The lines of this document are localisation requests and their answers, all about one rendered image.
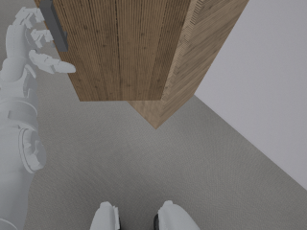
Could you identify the handle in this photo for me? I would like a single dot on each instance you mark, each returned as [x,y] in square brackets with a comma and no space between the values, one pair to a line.
[51,18]

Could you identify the robot left upper arm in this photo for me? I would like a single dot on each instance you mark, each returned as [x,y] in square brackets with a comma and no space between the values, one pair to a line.
[21,155]

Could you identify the left robot hand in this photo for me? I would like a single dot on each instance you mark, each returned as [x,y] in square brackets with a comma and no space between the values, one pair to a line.
[20,42]

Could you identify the right robot shin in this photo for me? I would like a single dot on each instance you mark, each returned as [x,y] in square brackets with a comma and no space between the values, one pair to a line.
[168,202]

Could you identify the cupboard door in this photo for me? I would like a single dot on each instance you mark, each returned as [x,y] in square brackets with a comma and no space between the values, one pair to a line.
[122,49]

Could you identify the robot left forearm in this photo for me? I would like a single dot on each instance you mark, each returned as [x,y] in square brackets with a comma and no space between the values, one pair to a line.
[18,98]

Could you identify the left robot thigh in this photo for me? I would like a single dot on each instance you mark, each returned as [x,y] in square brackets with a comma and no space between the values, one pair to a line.
[106,218]

